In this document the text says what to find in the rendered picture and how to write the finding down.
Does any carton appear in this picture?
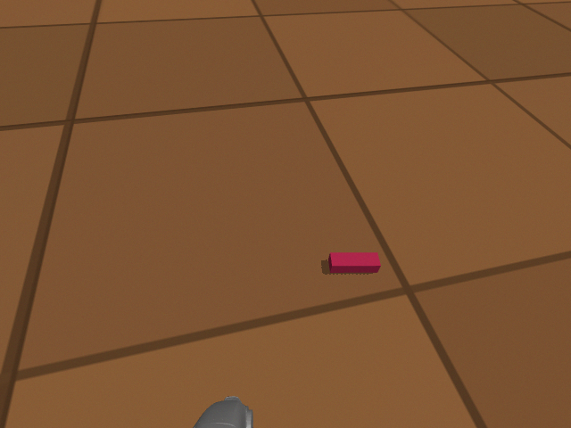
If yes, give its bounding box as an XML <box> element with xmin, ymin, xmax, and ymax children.
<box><xmin>328</xmin><ymin>252</ymin><xmax>381</xmax><ymax>273</ymax></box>

